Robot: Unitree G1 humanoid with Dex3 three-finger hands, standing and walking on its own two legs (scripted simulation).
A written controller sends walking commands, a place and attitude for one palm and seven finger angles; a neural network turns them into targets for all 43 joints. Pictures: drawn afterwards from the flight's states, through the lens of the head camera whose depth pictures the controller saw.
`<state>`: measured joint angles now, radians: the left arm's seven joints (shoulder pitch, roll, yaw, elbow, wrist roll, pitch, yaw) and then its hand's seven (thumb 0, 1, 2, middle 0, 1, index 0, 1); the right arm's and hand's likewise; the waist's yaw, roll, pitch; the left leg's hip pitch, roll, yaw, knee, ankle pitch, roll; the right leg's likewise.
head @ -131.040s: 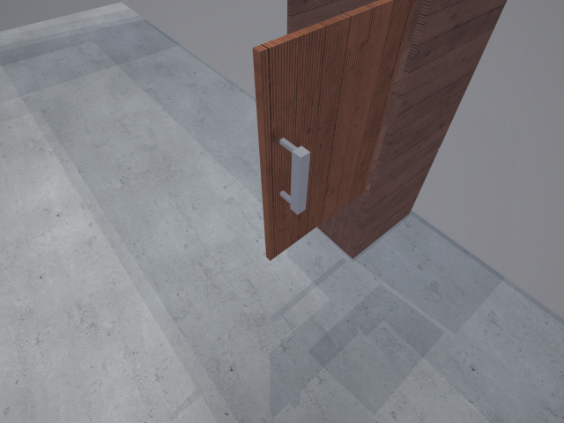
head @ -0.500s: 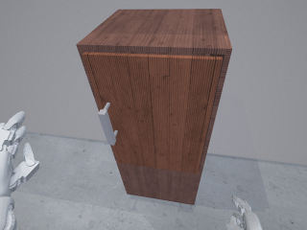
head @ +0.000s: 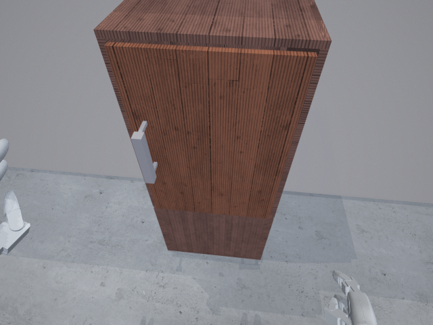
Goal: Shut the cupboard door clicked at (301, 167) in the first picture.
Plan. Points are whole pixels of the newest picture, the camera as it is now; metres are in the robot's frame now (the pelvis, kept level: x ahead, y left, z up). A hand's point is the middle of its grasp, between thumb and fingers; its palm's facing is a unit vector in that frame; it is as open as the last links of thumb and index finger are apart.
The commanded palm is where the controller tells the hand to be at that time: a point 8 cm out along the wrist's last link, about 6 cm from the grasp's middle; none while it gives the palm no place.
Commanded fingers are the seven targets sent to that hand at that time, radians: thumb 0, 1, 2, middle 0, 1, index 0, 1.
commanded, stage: step back with the hand held close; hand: left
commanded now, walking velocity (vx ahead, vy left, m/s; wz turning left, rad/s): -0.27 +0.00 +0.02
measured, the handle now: (147, 153) +0.52 +0.22 -0.02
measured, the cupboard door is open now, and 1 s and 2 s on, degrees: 0 0 0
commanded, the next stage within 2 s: stop stepping back and stand still in 1.04 s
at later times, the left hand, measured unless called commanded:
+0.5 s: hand out of the picture +0.11 +0.27 +0.18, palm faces +0.52 -0.73 -0.45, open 7.4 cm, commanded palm +0.05 +0.30 +0.18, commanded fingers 0.00 0.90 0.90 -0.20 -0.30 -0.20 -0.30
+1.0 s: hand out of the picture -0.01 +0.28 +0.17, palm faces +0.61 -0.65 -0.45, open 7.4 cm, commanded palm -0.06 +0.30 +0.18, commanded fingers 0.00 0.90 0.90 -0.20 -0.30 -0.20 -0.30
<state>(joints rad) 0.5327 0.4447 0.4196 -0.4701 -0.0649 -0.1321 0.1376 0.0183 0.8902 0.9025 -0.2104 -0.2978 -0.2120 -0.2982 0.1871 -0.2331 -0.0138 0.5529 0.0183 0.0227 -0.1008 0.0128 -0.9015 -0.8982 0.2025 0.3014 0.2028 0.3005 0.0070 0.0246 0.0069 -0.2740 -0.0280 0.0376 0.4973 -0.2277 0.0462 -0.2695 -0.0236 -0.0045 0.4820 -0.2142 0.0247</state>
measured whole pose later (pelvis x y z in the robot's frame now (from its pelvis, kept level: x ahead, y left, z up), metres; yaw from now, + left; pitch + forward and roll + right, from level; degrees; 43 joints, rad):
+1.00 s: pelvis -0.15 -0.02 -0.02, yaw +10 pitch +0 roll -1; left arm 0.56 0.42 0.46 -0.54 -0.02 -0.25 0.17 0.01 0.89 0.90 -0.21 -0.30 -0.21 -0.30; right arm 0.20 -0.20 -0.05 0.67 0.00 -0.07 -0.06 0.01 -0.90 -0.90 0.20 0.30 0.20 0.30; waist 0.04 -0.02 0.00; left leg -0.59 0.01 0.03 0.94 -0.40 -0.03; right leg -0.36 0.04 0.09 0.63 -0.27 0.02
